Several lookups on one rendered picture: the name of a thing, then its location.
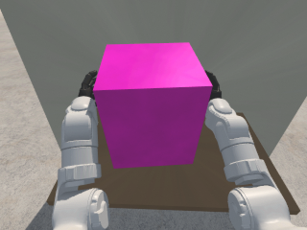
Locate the carton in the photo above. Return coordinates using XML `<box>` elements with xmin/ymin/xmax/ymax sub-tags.
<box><xmin>93</xmin><ymin>42</ymin><xmax>213</xmax><ymax>169</ymax></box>

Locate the right robot forearm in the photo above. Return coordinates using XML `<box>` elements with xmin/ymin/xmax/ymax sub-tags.
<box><xmin>204</xmin><ymin>98</ymin><xmax>291</xmax><ymax>219</ymax></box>

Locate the left robot upper arm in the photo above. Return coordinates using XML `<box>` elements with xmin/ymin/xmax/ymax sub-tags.
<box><xmin>53</xmin><ymin>188</ymin><xmax>110</xmax><ymax>230</ymax></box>

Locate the right robot upper arm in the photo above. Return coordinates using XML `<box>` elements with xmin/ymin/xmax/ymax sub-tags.
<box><xmin>227</xmin><ymin>184</ymin><xmax>307</xmax><ymax>230</ymax></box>

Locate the robot right hand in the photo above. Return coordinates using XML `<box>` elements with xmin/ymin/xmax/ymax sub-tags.
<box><xmin>204</xmin><ymin>70</ymin><xmax>222</xmax><ymax>101</ymax></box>

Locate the left robot forearm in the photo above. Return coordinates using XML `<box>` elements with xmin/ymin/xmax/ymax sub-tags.
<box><xmin>52</xmin><ymin>96</ymin><xmax>102</xmax><ymax>229</ymax></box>

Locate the robot left hand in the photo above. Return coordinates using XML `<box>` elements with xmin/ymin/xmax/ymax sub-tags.
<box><xmin>78</xmin><ymin>70</ymin><xmax>98</xmax><ymax>107</ymax></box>

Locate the table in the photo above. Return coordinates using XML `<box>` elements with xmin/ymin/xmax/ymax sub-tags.
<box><xmin>46</xmin><ymin>108</ymin><xmax>300</xmax><ymax>215</ymax></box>

